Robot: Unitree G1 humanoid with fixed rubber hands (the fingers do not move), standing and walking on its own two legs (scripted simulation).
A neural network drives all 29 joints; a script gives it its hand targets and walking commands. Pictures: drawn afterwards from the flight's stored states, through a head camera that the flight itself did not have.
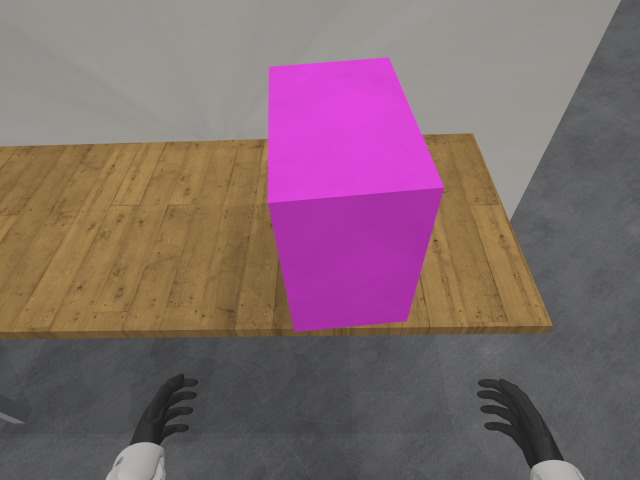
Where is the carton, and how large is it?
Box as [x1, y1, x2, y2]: [268, 57, 443, 331]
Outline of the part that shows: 388,57 269,67 268,206 294,331 403,321 407,318 443,186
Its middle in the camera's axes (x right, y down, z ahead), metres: +0.03 -0.06 +0.60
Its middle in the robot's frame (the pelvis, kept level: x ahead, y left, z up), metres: +0.49 +0.00 +0.05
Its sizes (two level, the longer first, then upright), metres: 0.290 0.182 0.292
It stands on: a table, 0.68 m high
